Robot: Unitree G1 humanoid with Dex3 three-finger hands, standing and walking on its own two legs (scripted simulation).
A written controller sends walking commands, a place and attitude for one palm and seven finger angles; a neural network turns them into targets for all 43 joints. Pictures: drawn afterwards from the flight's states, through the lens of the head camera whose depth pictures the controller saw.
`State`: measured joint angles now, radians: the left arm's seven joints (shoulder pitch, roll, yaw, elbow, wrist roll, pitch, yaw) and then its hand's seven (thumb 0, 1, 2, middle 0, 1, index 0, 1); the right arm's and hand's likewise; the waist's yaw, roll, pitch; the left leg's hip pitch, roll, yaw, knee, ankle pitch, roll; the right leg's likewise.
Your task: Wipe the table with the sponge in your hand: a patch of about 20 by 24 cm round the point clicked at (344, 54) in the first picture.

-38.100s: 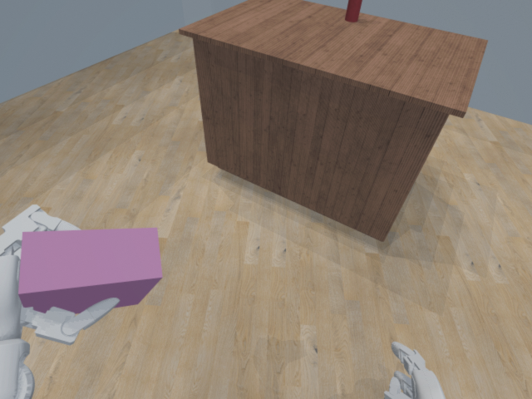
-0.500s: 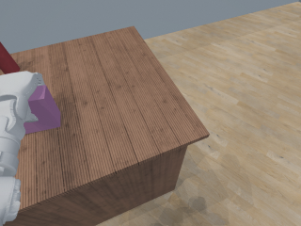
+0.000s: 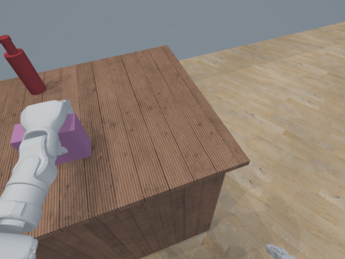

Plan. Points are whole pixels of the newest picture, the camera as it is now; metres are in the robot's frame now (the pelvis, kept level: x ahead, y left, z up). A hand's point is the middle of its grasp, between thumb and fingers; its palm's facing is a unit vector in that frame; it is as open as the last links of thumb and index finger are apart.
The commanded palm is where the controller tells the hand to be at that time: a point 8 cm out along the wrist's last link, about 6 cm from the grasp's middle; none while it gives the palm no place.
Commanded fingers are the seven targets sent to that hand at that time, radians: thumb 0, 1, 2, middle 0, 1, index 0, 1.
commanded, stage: wipe back along the middle lane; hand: left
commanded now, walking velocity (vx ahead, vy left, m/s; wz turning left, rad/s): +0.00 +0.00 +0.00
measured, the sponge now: (59, 146) +0.37 +0.33 +0.05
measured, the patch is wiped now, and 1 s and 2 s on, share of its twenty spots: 0.60 0.80 0.85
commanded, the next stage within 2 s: slide across to the third lane in 0.90 s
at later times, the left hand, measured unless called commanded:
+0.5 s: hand (58, 147) +0.32 +0.29 +0.11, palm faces +0.04 -0.02 -1.00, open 9.9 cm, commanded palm +0.28 +0.27 +0.13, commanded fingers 0.00 0.10 1.30 -1.20 -1.60 -1.20 -1.60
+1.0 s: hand (57, 171) +0.26 +0.26 +0.11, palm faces +0.09 -0.06 -0.99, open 9.9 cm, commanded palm +0.22 +0.26 +0.13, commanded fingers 0.00 0.10 1.30 -1.20 -1.60 -1.20 -1.60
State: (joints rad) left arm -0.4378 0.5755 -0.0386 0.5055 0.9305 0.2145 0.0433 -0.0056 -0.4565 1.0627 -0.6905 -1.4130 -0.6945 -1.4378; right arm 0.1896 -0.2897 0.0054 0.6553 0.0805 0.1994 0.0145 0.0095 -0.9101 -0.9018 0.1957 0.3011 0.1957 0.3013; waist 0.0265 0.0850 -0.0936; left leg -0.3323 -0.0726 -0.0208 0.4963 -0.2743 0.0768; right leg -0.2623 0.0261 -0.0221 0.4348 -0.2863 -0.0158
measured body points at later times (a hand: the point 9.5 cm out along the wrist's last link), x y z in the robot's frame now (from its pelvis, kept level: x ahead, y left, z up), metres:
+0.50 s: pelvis +0.00 -0.01 +0.00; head +0.01 -0.05 +0.45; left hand +0.32 +0.28 +0.16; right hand +0.17 -0.25 -0.11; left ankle -0.02 +0.07 -0.74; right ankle -0.05 -0.12 -0.74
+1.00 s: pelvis -0.01 -0.02 +0.00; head -0.02 -0.06 +0.45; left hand +0.25 +0.26 +0.16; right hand +0.20 -0.25 -0.10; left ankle -0.02 +0.07 -0.74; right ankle -0.05 -0.12 -0.74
